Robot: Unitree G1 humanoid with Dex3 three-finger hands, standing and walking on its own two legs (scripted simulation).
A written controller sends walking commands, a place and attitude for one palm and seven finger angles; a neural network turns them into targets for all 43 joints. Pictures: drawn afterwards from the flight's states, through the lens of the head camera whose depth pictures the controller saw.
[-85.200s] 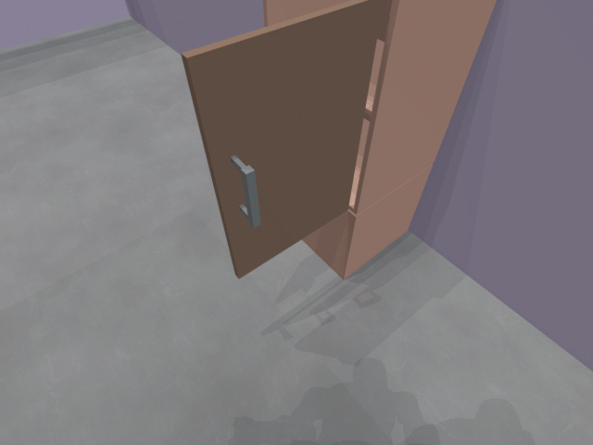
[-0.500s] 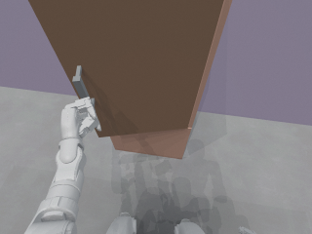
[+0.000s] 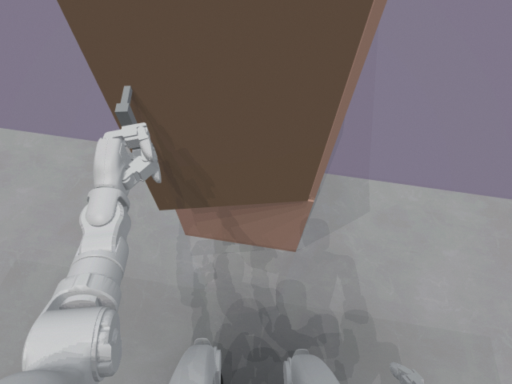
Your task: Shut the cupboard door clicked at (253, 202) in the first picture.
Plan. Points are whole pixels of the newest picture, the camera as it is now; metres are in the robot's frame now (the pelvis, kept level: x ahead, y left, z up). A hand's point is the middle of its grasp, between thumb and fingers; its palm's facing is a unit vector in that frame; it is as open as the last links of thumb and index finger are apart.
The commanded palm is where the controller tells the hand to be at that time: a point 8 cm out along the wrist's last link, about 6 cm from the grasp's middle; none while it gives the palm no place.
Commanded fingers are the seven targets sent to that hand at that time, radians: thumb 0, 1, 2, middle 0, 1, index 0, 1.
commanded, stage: push the door shut along its arc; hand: left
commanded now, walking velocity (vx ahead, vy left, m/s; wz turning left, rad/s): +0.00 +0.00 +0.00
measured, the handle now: (138, 132) +0.51 +0.20 +0.06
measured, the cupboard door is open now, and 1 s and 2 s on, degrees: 14 0 0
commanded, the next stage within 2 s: pull the fist back off the door in 1.02 s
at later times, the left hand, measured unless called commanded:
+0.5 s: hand (164, 137) +0.49 +0.15 +0.07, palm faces -0.08 -1.00 -0.04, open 3.1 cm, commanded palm +0.49 +0.19 +0.06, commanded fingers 0.00 0.90 0.90 -1.30 -1.50 -1.30 -1.50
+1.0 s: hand (176, 120) +0.53 +0.14 +0.07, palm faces -0.19 -0.98 -0.03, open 3.1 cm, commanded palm +0.56 +0.15 +0.06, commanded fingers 0.00 0.90 0.90 -1.30 -1.50 -1.30 -1.50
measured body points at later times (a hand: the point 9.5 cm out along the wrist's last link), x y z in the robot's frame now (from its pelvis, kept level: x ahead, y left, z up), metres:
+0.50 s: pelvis -0.01 +0.02 -0.02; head +0.11 +0.03 +0.42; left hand +0.49 +0.21 +0.07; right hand +0.01 -0.25 -0.13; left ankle +0.05 +0.12 -0.65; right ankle +0.00 -0.11 -0.65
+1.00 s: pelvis -0.02 +0.01 -0.04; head +0.12 +0.04 +0.39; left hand +0.54 +0.19 +0.07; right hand -0.03 -0.25 -0.14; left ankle +0.05 +0.12 -0.65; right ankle +0.00 -0.11 -0.65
